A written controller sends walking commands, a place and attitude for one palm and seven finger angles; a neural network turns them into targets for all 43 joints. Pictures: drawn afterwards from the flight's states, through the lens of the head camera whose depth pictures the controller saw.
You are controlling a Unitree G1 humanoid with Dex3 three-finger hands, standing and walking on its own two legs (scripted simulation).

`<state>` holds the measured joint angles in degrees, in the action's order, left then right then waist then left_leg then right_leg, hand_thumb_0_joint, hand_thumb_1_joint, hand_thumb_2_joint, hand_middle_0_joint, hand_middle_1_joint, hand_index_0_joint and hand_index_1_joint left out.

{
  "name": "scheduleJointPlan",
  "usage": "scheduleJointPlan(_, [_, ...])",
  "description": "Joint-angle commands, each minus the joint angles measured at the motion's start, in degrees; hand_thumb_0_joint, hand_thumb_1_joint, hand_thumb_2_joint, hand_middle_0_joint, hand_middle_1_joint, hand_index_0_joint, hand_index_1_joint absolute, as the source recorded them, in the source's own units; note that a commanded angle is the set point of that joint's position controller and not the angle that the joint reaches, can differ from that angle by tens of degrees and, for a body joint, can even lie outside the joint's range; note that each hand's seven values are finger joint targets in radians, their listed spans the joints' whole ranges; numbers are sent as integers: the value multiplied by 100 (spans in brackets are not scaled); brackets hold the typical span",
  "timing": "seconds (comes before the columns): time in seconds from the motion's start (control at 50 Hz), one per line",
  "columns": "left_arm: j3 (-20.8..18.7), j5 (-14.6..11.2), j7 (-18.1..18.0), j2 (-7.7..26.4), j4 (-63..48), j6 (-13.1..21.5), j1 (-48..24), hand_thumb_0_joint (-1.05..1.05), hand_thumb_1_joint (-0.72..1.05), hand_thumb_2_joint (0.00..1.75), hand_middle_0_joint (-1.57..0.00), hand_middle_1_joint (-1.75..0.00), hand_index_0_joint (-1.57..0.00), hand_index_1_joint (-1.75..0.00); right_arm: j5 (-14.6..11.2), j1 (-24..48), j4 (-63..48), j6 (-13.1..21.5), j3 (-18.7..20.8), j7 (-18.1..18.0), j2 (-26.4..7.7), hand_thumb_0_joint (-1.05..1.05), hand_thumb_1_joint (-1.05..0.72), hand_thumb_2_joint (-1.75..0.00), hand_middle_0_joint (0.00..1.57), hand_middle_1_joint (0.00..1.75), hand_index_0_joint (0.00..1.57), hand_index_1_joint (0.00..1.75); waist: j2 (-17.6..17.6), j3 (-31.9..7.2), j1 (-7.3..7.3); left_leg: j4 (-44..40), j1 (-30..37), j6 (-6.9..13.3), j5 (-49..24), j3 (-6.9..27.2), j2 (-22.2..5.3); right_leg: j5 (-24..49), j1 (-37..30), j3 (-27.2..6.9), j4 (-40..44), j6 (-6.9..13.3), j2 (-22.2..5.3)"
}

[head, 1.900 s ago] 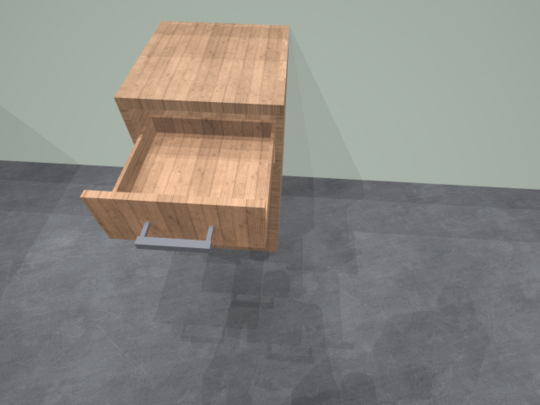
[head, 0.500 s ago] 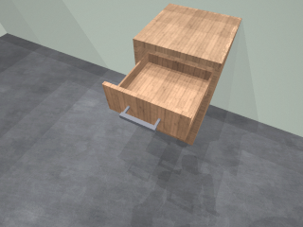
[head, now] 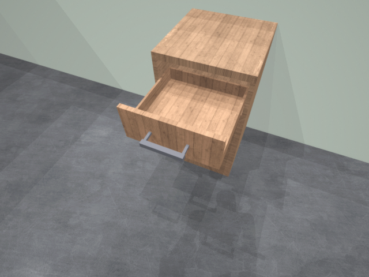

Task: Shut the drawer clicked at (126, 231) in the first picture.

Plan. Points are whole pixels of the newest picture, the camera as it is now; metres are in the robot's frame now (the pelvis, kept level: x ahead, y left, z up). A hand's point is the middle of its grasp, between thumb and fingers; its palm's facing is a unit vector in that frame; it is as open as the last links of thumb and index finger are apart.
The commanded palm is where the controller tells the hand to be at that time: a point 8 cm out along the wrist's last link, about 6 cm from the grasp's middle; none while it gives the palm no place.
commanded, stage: turn to face it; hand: left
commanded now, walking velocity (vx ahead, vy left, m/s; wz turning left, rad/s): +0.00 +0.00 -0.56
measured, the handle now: (164, 145) +0.53 +0.11 -0.15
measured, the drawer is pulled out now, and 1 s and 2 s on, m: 0.30 0.30 0.30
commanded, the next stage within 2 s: take the last steps up to it in 1.12 s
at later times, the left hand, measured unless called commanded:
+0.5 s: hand out of the picture +0.09 +0.19 -0.17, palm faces -0.15 -0.96 -0.25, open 7.3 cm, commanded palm none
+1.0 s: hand out of the picture +0.08 +0.19 -0.18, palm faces -0.21 -0.95 -0.24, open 7.3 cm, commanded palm none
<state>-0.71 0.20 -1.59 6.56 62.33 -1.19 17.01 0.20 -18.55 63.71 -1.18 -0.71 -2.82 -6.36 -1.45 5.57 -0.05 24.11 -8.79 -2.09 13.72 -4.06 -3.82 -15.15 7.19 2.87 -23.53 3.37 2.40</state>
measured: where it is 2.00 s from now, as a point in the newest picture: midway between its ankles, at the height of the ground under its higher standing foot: outside the picture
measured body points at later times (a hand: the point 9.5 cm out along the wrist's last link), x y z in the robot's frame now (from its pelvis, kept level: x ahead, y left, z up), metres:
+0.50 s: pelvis -0.02 +0.01 -0.01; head +0.03 -0.01 +0.44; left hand +0.10 +0.24 -0.15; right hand -0.02 -0.23 -0.17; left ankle -0.01 +0.14 -0.74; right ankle -0.03 -0.08 -0.74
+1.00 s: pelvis -0.03 +0.02 -0.01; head +0.02 +0.00 +0.43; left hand +0.09 +0.24 -0.16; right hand -0.05 -0.22 -0.17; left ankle -0.01 +0.14 -0.74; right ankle -0.03 -0.08 -0.74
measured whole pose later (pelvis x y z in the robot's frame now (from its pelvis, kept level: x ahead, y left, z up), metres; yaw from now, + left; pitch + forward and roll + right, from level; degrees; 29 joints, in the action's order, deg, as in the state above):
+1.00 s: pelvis -0.03 +0.02 -0.01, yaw -13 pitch +0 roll +2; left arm -2.6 1.2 -1.0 10.1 53.8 -3.6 10.7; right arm 0.9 -13.0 55.7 -3.1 1.7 -1.5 -11.1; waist 0.2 7.3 -0.7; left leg 31.8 -12.4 -0.5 17.8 -16.0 -6.2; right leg -16.2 18.1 -8.6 -35.4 1.7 4.9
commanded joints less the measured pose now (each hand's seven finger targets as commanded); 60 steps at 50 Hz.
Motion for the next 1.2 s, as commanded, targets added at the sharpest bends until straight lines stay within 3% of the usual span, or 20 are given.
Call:
scheduleJointPlan(0.0, [-290,-1,-50,794,-281,-26,225,0,90,90,-20,-30,-20,-30,28,-503,-218,3,236,-89,-629,0,-90,-90,20,30,20,30,123,12,-106,25,34,242,-361,72,-448,962,667,-1043,300,134,-715])
scheduleJointPlan(0.1, [-380,36,-4,775,-459,-96,94,0,90,90,-20,-30,-20,-30,44,-291,-428,9,309,-95,-780,0,-90,-90,20,30,20,30,-178,-67,-94,-53,44,345,-249,132,-727,750,1070,-1123,-128,98,-477])
scheduleJointPlan(0.14, [-400,49,9,774,-508,-102,89,0,90,90,-20,-30,-20,-30,46,-176,-529,14,337,-89,-839,0,-90,-90,20,30,20,30,-80,-136,-57,-28,12,357,-271,72,-773,909,1061,-1141,-256,80,-445])
scheduleJointPlan(0.36, [-428,89,-14,1114,-858,-89,-262,0,90,90,-20,-30,-20,-30,28,145,-884,-19,386,-17,-891,0,-90,-90,20,30,20,30,418,-498,-113,435,241,201,-131,-347,-489,2013,1023,-1769,-121,139,-619])
scheduleJointPlan(0.48, [-398,88,-13,1014,-1048,-112,-474,0,90,90,-20,-30,-20,-30,65,233,-955,-19,401,-4,-1021,0,-90,-90,20,30,20,30,-91,-486,-124,142,506,316,-664,-232,-787,1801,1301,-1441,-472,31,-323])
scheduleJointPlan(0.56, [-370,90,13,991,-1121,-154,-434,0,90,90,-20,-30,-20,-30,89,454,-1068,-45,410,30,-1167,0,-90,-90,20,30,20,30,-255,-351,-14,-24,229,408,-348,-266,-1002,1101,1339,-1220,-706,-24,-225])
scheduleJointPlan(0.64, [-370,115,-5,1086,-1160,-121,-440,0,90,90,-20,-30,-20,-30,72,516,-1168,-83,420,58,-1129,0,-90,-90,20,30,20,30,210,-513,-24,287,304,311,-1,-455,-732,1483,1306,-1540,-428,23,-334])
scheduleJointPlan(0.68, [-377,127,-32,1163,-1199,-93,-516,0,90,90,-20,-30,-20,-30,49,440,-1192,-99,421,67,-1045,0,-90,-90,20,30,20,30,631,-576,-109,489,381,227,307,-550,-426,1709,1323,-1952,-85,88,-491])
scheduleJointPlan(0.74, [-397,115,-63,1276,-1212,-85,-582,0,90,90,-20,-30,-20,-30,21,236,-1120,-103,410,70,-990,0,-90,-90,20,30,20,30,879,-686,-225,628,461,195,470,-533,-254,1921,1164,-2277,208,139,-634])
scheduleJointPlan(0.78, [-398,112,-76,1208,-1199,-79,-570,0,90,90,-20,-30,-20,-30,18,213,-1085,-88,414,69,-979,0,-90,-90,20,30,20,30,626,-662,-231,490,639,220,294,-489,-284,2017,1235,-2211,185,110,-518])
scheduleJointPlan(0.84, [-360,90,-50,1026,-1241,-91,-588,0,90,90,-20,-30,-20,-30,48,161,-1049,-58,419,56,-1108,0,-90,-90,20,30,20,30,-13,-569,-239,112,813,362,-144,-253,-736,1443,1558,-1722,-287,22,-196])
scheduleJointPlan(0.9, [-337,76,-17,852,-1172,-126,-398,0,90,90,-20,-30,-20,-30,89,356,-1110,-49,428,53,-1229,0,-90,-90,20,30,20,30,-672,-472,-106,-238,566,624,-497,-110,-1345,519,1625,-1167,-1036,-46,-37])
scheduleJointPlan(0.94, [-339,69,14,798,-1077,-165,-206,0,90,90,-20,-30,-20,-30,111,661,-1181,-57,438,74,-1280,0,-90,-90,20,30,20,30,-727,-395,82,-312,185,715,-349,-160,-1532,-123,1419,-977,-1374,-47,-77])
scheduleJointPlan(1.0, [-341,97,18,876,-1009,-152,-72,0,90,90,-20,-30,-20,-30,94,853,-1283,-106,453,105,-1286,0,-90,-90,20,30,20,30,-215,-240,151,109,122,540,28,-417,-1202,485,1483,-1142,-881,28,-165])
scheduleJointPlan(1.02, [-352,112,2,974,-1010,-121,-86,0,90,90,-20,-30,-20,-30,75,820,-1286,-126,464,116,-1205,0,-90,-90,20,30,20,30,168,-279,125,386,195,405,224,-558,-904,1048,1493,-1413,-573,51,-229])
scheduleJointPlan(1.06, [-377,135,-45,1271,-1052,-51,-247,0,90,90,-20,-30,-20,-30,30,544,-1277,-184,468,125,-1008,0,-90,-90,20,30,20,30,1309,-390,-65,1080,212,198,1050,-756,-160,1539,1521,-2550,323,180,-686])
scheduleJointPlan(1.08, [-403,136,-74,1358,-1051,-46,-358,0,90,90,-20,-30,-20,-30,10,438,-1261,-221,476,119,-969,0,-90,-90,20,30,20,30,1626,-359,-158,1397,55,186,1194,-581,47,1715,1396,-2949,652,276,-820])
scheduleJointPlan(1.1, [-439,130,-99,1385,-1048,-56,-323,0,90,90,-20,-30,-20,-30,1,453,-1242,-230,476,122,-991,0,-90,-90,20,30,20,30,1507,-322,-116,1668,-266,181,1361,-334,93,1872,1086,-3179,732,367,-881])
scheduleJointPlan(1.14, [-463,116,-135,1362,-1040,-56,-264,0,90,90,-20,-30,-20,-30,-34,405,-1220,-166,455,106,-977,0,-90,-90,20,30,20,30,1360,-570,-154,1648,-516,202,1340,-10,168,2519,500,-3213,553,516,-858])
scheduleJointPlan(1.18, [-459,90,-168,1223,-1081,-41,-329,0,90,90,-20,-30,-20,-30,-67,148,-1124,-54,431,32,-921,0,-90,-90,20,30,20,30,864,-973,-276,608,194,266,724,130,117,3211,370,-2935,184,418,-662])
